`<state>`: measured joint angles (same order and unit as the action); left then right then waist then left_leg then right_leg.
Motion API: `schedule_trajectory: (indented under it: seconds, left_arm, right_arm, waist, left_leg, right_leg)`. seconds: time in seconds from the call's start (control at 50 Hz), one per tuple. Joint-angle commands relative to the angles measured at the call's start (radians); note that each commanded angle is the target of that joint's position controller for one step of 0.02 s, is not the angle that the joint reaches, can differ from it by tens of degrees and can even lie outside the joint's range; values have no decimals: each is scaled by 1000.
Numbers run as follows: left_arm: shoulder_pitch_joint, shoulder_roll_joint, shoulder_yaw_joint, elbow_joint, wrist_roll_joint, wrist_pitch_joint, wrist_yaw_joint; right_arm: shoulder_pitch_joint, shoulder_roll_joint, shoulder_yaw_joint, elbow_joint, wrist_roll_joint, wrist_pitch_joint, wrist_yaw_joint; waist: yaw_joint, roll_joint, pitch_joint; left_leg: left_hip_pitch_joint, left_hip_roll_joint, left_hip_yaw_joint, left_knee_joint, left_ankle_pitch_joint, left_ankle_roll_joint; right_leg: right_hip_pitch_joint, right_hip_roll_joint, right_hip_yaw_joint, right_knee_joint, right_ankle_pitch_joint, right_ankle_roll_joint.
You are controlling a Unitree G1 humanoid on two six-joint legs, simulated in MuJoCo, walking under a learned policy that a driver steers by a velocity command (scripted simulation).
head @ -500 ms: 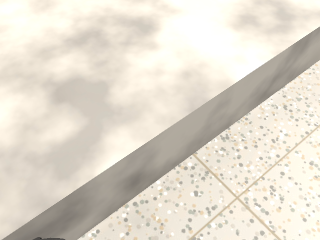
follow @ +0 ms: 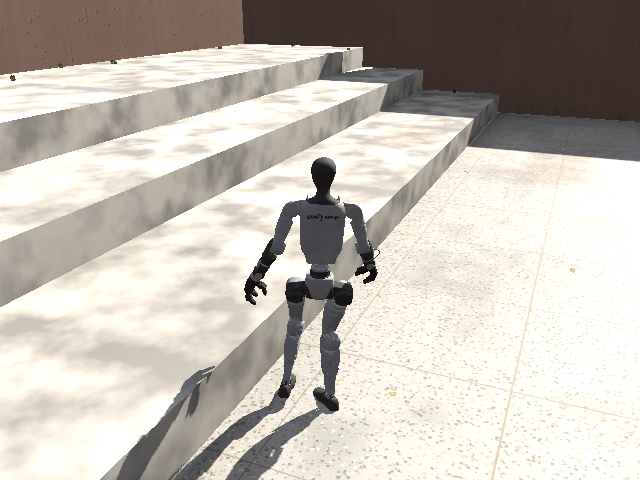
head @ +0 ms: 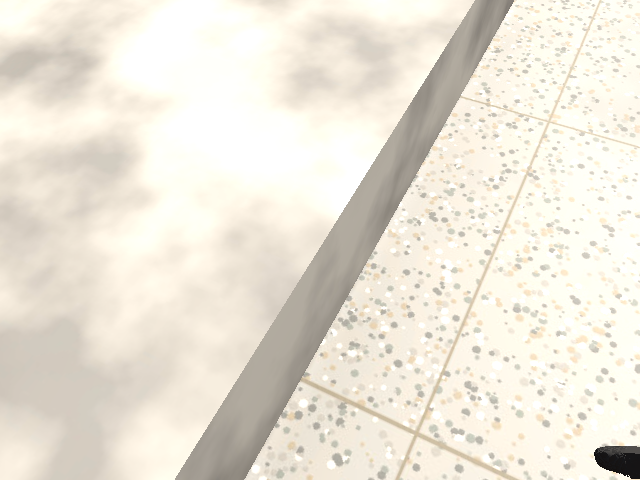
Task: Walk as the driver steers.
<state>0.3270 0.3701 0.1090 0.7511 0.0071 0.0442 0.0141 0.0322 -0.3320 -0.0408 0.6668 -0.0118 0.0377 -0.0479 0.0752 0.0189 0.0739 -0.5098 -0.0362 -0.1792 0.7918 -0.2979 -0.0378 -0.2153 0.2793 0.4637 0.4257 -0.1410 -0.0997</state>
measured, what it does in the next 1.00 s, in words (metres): walks ahead, turning right: left foot, then right foot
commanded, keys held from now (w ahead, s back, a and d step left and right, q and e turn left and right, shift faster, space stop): e+shift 0.04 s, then w+e+shift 0.96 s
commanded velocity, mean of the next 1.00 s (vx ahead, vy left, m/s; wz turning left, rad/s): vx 0.74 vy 0.00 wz -1.00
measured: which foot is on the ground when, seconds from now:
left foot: up 0.00-0.08, down 0.10-0.68, up 0.70-1.00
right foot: down 0.00-0.08, up 0.10-0.66, down 0.68-1.00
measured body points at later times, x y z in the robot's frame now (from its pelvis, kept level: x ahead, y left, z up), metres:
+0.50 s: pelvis +0.16 +0.00 -0.01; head +0.17 +0.00 +0.44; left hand +0.46 +0.13 -0.09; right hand +0.00 -0.26 -0.12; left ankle +0.08 +0.16 -0.74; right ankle +0.19 -0.19 -0.66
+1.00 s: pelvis +0.45 -0.34 -0.01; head +0.47 -0.37 +0.43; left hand +0.68 -0.15 -0.13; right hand +0.39 -0.67 -0.08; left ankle +0.73 -0.40 -0.68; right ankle +0.33 -0.23 -0.74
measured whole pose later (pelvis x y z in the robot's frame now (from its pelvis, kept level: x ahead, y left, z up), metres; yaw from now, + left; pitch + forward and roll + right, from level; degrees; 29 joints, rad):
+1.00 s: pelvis +0.45 -0.34 -0.01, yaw -58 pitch +2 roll +0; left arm 0.46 0.33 0.06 0.84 0.00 -0.06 -0.02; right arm 0.02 -0.29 -0.01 0.61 -0.05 -0.04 0.02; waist 0.08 0.01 0.04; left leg -0.78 0.13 -0.05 0.78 -0.07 -0.05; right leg 0.08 0.20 0.23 0.28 -0.35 -0.19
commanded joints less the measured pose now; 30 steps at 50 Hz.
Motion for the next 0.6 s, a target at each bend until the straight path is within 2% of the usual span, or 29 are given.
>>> schedule_trajectory:
  seconds: [0.02, 0.04, 0.06, 0.08, 0.1, 0.12, 0.14, 0.16, 0.18, 0.2, 0.24, 0.28, 0.36, 0.38, 0.44, 0.5, 0.54, 0.56, 0.58, 0.6]
  left_arm:
    - [18, 159, 34, -52, 6, -3, -4]
    - [-10, 158, 31, -63, 8, -1, -7]
    - [-25, 150, 27, -70, 10, -1, -13]
    - [-32, 135, 21, -71, 11, -3, -19]
    - [24, 71, 2, -67, 14, -10, -24]
    - [13, 30, -15, -96, 7, -18, -29]
    - [-67, 110, -7, -115, 41, -26, -34]
    - [-99, 144, -2, -124, 50, -23, -45]
    - [-98, 143, -4, -115, 50, -21, -63]
    - [-72, 133, -8, -100, 51, -16, -82]
    - [-72, 108, -16, -103, 49, -9, -103]
    - [-129, 88, -26, -130, 41, -6, -112]
    - [-234, 65, -34, -164, 31, -13, -117]
    - [-249, 59, -35, -166, 27, -16, -118]
    - [-336, 37, -42, -195, 28, -23, -127]
    - [-420, 14, -54, -229, 31, -23, -138]
    - [-478, -14, -70, -254, 32, -23, -143]
    - [-501, -26, -78, -265, 32, -24, -141]
    - [-490, -40, -84, -264, 32, -26, -138]
    - [-452, -43, -84, -251, 28, -26, -129]
  right_arm:
    - [-25, -103, -23, -64, 13, -27, -5]
    - [1, -108, -23, -53, 15, -32, -8]
    - [32, -116, -25, -40, 19, -36, -10]
    - [51, -122, -28, -30, 21, -41, -14]
    - [79, -175, -42, -33, 19, -45, -23]
    - [147, -251, -55, -46, 2, -46, -29]
    - [125, -272, -68, -20, -7, -44, -29]
    - [101, -224, -62, -11, -3, -45, -21]
    - [80, -197, -58, -11, 1, -45, -11]
    - [82, -187, -54, -13, 4, -47, -8]
    - [132, -161, -45, 6, 7, -58, 1]
    - [195, -152, -46, 27, 1, -75, 16]
    - [311, -142, -51, 70, -4, -102, 32]
    - [329, -141, -53, 78, -7, -104, 33]
    - [390, -122, -49, 107, -13, -112, 36]
    - [433, -104, -43, 144, -19, -121, 31]
    - [471, -101, -39, 175, -25, -126, 26]
    - [485, -105, -40, 189, -27, -126, 25]
    - [467, -112, -36, 194, -28, -124, 23]
    - [452, -127, -36, 196, -25, -121, 20]
  waist:
    - [-20, -146, -103]
    - [-36, -152, -95]
    - [-54, -147, -119]
    - [-80, -81, -118]
    - [-70, 76, -165]
    - [-104, 193, -238]
    - [-103, 150, -145]
    - [-82, 133, -89]
    - [-77, 119, -56]
    - [-71, 124, -53]
    - [-81, 123, -30]
    - [-103, 119, 2]
    - [-146, 111, 38]
    - [-150, 118, 45]
    - [-169, 99, 85]
    - [-168, 89, 133]
    - [-168, 78, 152]
    - [-165, 69, 149]
    - [-136, 73, 127]
    - [-99, 86, 78]
  left_leg:
    - [68, -40, 4, -144, -16, 10]
    - [153, -45, 8, -232, -12, 8]
    - [280, -48, 16, -318, -6, 2]
    - [436, -10, 9, -443, 41, 4]
    - [631, 164, -119, -503, -143, 30]
    - [703, 404, -405, -593, -440, 108]
    - [574, 416, -505, -668, -553, 138]
    - [503, 392, -422, -653, -524, 142]
    - [470, 340, -294, -649, -444, 124]
    - [458, 296, -196, -649, -375, 104]
    - [446, 275, -83, -670, -313, 92]
    - [460, 284, -21, -683, -302, 94]
    - [527, 302, 88, -692, -216, 92]
    - [539, 305, 117, -693, -195, 90]
    - [576, 323, 201, -698, -114, 91]
    - [613, 340, 293, -715, -18, 91]
    - [660, 351, 359, -697, 169, 96]
    - [680, 348, 400, -673, 328, 96]
    - [667, 333, 465, -623, 593, 87]
    - [643, 327, 507, -547, 966, 83]
  right_leg:
    - [130, -261, 267, 10, 376, -44]
    - [84, -249, 277, 10, 336, -23]
    - [11, -223, 288, 2, 101, -9]
    - [-116, -171, 255, 38, -259, 15]
    - [-286, -91, 122, 194, -606, 42]
    - [-401, -9, -106, 448, -594, 59]
    - [-466, -70, -186, 556, -372, 66]
    - [-474, -146, -213, 603, -272, 71]
    - [-479, -175, -243, 638, -211, 81]
    - [-477, -180, -276, 689, -173, 90]
    - [-514, -217, -323, 768, -127, 89]
    - [-584, -262, -356, 796, -89, 90]
    - [-692, -310, -382, 793, -14, 91]
    - [-703, -316, -381, 768, -1, 88]
    - [-752, -330, -410, 710, 23, 69]
    - [-769, -356, -470, 614, 13, 29]
    - [-759, -362, -525, 551, -34, -6]
    - [-729, -353, -564, 511, -65, -28]
    - [-624, -325, -600, 441, -96, -56]
    - [-475, -265, -655, 402, -128, -83]
Velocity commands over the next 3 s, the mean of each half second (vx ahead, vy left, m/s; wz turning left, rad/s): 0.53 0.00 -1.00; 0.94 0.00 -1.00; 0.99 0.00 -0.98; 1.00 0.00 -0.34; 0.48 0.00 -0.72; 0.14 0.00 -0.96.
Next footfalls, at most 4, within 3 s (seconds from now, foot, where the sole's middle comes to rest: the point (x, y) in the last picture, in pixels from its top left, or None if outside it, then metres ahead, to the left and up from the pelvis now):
0.10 left None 0.12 0.15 -0.78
0.68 right None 0.36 -0.26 -0.78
1.12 left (626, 342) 0.76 -0.56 -0.78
1.56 right None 0.65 -1.02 -0.78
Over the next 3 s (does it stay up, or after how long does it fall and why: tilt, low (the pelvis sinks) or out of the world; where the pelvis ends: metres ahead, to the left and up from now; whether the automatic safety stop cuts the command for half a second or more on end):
stays up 0.63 -1.77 0.00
